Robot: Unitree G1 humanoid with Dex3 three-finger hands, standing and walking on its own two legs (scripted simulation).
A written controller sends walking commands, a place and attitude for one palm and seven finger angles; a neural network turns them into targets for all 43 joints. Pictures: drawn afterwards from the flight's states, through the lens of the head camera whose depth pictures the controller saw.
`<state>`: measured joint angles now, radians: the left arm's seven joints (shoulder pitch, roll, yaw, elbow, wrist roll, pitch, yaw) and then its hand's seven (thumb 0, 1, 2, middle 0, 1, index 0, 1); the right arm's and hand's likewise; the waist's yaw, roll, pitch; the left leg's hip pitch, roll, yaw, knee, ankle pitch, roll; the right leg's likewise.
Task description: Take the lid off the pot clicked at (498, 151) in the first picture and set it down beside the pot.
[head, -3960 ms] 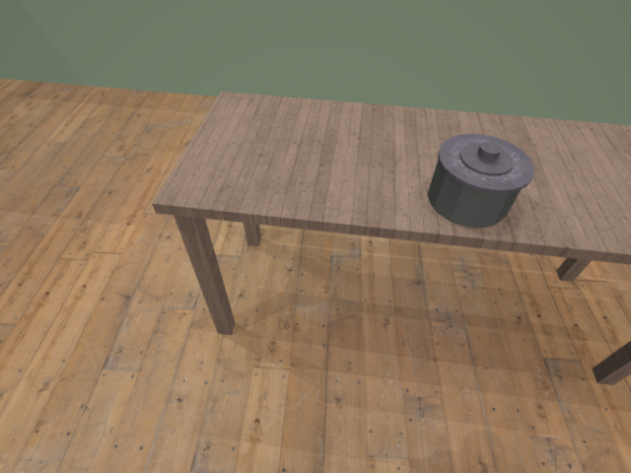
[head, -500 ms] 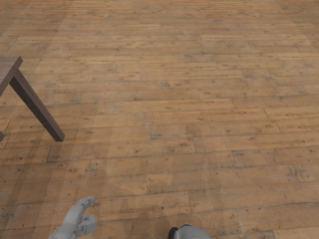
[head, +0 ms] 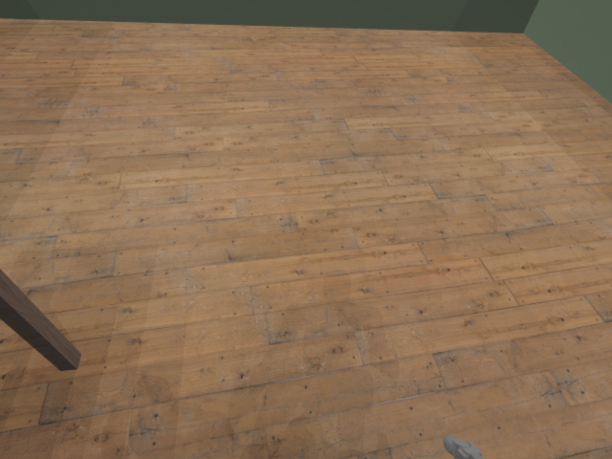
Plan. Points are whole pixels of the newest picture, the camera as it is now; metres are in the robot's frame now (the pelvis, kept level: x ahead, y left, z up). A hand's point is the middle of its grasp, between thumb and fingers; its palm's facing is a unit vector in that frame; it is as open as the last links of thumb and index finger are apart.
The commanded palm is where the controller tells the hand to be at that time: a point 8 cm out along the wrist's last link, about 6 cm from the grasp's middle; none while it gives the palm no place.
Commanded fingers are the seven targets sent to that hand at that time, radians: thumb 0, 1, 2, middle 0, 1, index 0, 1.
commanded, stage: walk to a spot facing it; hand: left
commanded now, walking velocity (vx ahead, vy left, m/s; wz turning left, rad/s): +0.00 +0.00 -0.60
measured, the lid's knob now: out of the picture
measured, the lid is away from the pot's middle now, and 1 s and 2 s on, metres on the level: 0.00 0.00 0.00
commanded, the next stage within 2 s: turn to face it in 0.10 s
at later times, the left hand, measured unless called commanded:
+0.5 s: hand (257, 362) +0.29 +0.11 -0.16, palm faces -0.13 -0.97 -0.18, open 7.4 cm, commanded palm none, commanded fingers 0.00 0.90 0.90 -0.20 -0.30 -0.20 -0.30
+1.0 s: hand (164, 427) +0.18 +0.23 -0.16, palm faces +0.24 -0.93 -0.27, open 7.4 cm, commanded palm none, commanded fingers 0.00 0.90 0.90 -0.20 -0.30 -0.20 -0.30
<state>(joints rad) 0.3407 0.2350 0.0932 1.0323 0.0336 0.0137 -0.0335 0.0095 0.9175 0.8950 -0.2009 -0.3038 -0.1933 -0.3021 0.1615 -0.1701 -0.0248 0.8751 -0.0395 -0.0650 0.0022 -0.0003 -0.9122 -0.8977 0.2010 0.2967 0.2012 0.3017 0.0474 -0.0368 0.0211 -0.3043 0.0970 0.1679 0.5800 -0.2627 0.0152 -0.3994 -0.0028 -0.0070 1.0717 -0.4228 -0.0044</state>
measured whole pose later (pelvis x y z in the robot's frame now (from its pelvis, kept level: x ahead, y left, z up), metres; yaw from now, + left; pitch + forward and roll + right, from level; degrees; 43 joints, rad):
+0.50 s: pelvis +0.13 -0.04 +0.00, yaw -3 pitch -1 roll -1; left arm 0.03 0.14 0.03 0.96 0.03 -0.01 0.02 0.01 0.91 0.89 -0.20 -0.30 -0.20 -0.30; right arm 0.33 -0.16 -0.04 1.06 -0.01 0.05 -0.01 0.01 -0.92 -0.90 0.20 0.30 0.20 0.30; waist -0.08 0.02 0.09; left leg -0.41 0.12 0.10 1.05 -0.51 -0.06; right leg -0.32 -0.09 -0.22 0.57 -0.23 -0.02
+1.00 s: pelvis +0.15 -0.01 +0.01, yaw +12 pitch +2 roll -2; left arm 0.16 0.27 0.10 0.94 0.02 0.07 0.02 0.01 0.91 0.90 -0.20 -0.30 -0.19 -0.30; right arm 0.23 -0.22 -0.07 0.92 -0.02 0.03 0.00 0.00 -0.91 -0.90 0.20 0.30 0.20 0.30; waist -0.02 -0.01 0.06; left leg -0.32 -0.02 0.00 0.47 -0.19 0.06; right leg -0.47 -0.06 0.00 0.97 -0.40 0.11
